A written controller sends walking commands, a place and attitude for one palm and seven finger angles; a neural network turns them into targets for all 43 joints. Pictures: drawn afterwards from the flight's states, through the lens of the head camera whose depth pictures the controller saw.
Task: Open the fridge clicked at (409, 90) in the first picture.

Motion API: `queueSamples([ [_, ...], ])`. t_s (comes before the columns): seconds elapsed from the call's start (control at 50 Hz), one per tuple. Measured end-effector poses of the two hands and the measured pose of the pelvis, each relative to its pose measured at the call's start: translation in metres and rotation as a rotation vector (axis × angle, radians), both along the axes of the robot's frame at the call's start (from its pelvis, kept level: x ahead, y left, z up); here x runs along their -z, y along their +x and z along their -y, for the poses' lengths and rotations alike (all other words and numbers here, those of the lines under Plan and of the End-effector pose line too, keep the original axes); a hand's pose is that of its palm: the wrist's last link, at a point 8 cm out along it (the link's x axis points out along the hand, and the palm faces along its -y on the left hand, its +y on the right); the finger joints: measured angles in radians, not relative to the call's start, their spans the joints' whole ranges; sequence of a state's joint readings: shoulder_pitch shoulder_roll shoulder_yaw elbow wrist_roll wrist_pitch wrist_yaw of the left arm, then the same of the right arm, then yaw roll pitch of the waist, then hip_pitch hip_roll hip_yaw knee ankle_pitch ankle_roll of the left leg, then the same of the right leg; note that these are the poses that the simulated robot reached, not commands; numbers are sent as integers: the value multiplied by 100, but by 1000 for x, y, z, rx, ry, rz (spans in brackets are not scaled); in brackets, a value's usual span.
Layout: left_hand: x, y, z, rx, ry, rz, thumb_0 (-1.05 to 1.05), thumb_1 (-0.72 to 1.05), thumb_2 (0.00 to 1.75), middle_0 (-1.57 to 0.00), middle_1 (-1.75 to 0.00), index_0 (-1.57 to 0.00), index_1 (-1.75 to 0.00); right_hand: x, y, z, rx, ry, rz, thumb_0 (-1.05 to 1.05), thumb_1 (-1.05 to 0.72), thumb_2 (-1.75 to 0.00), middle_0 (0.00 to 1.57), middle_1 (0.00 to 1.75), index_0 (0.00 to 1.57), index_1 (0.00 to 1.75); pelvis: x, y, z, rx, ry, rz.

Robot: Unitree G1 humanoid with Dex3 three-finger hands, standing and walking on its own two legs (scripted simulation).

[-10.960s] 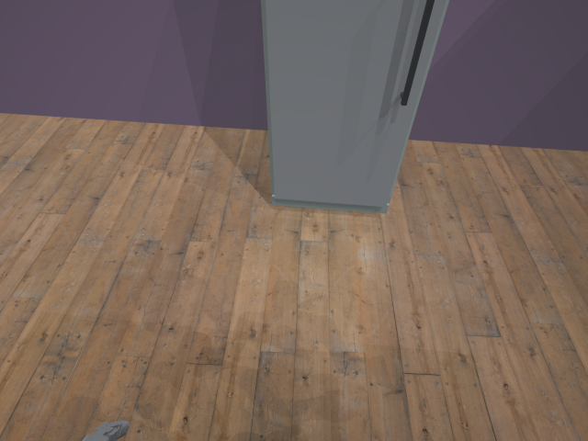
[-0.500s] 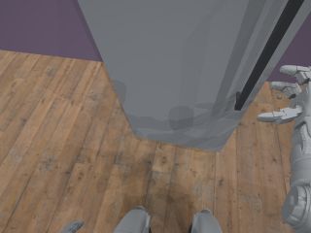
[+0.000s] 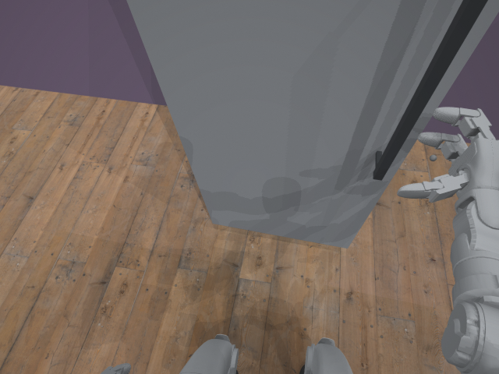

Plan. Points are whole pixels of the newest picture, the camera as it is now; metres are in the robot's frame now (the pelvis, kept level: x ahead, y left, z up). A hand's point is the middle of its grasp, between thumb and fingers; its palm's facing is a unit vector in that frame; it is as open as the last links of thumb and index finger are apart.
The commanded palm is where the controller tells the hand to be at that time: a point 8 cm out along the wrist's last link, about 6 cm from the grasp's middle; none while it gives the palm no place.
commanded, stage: feel for the door with the fingertips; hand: right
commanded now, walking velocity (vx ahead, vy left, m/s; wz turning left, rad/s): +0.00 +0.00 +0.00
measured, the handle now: (433, 61) +0.53 -0.18 +0.19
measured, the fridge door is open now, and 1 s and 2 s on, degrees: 0 0 0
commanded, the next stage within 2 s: slide the fingers in behind the handle in 0.84 s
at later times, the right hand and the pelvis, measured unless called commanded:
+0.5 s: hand (422, 148) +0.47 -0.20 +0.08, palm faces +0.10 +0.99 -0.01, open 14.0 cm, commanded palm +0.45 -0.25 +0.07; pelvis -0.01 +0.00 +0.00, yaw +0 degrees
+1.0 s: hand (424, 142) +0.49 -0.21 +0.07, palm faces +0.10 +0.99 +0.00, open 13.8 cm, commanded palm +0.46 -0.25 +0.07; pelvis +0.00 -0.01 +0.00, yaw +0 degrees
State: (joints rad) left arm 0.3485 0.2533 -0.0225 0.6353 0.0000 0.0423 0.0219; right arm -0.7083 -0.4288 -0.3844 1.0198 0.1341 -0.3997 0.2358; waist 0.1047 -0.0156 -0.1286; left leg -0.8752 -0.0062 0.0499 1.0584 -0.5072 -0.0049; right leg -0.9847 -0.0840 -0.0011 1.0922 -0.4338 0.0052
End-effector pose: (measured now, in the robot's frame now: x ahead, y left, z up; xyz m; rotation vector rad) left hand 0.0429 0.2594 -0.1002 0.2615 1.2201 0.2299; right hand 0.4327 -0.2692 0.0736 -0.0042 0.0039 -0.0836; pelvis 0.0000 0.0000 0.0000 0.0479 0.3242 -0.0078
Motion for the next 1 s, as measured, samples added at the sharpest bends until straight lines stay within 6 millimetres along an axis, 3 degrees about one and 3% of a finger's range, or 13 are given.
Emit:
queueSamples([
  [0.24, 0, -2, -2, -10, 2, 24, 1, 90, 89, -20, -30, -20, -30, 1, 6, -22, 9, 7, 20, -1, 50, -30, 30, 120, 30, 120, 2, -4, -1, -7, -4, -4],
  [0.48, 4, -12, 2, -10, -12, -6, 1, 90, 89, -20, -30, -20, -30, -6, 11, -17, 21, -8, 20, -1, 50, -30, 30, 120, 30, 120, 2, -5, 0, -4, -3, -6],
  [0.72, 3, -21, -2, -24, 20, -38, 1, 90, 89, -20, -30, -20, -30, 1, 26, -11, 22, 2, 8, -1, 50, -30, 30, 120, 30, 120, 6, -6, 2, -7, 2, -32],
  [1.0, 3, -26, 6, -23, 8, -64, 1, 90, 89, -20, -30, -20, -30, 0, 28, -8, 19, 3, -2, -1, 50, -30, 34, 122, 33, 123, 4, -3, 6, -4, 9, -32],
])
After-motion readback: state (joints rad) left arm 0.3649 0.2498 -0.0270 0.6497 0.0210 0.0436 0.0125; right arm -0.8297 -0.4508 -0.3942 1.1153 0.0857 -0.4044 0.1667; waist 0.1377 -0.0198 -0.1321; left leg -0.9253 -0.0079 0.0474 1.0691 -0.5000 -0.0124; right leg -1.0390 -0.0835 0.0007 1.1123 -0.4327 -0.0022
